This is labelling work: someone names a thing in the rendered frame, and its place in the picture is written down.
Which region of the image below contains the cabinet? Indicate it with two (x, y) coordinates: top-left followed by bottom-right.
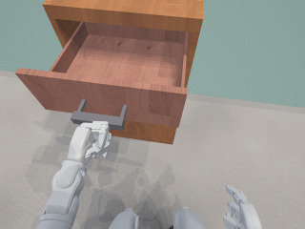
(42, 0), (203, 145)

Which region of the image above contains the robot left forearm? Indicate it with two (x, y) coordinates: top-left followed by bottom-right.
(35, 159), (88, 229)

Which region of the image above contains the drawer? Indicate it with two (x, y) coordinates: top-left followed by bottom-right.
(15, 21), (189, 128)

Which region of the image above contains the left robot hand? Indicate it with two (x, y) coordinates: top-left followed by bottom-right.
(67, 121), (112, 166)

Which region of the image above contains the right robot hand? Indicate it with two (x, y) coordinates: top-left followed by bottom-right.
(224, 185), (263, 229)

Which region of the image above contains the left robot thigh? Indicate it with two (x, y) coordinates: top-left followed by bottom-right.
(109, 212), (139, 229)

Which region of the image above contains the handle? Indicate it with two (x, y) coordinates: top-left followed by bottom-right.
(71, 99), (128, 131)

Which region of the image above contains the right robot shin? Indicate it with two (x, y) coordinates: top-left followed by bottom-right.
(179, 207), (190, 212)

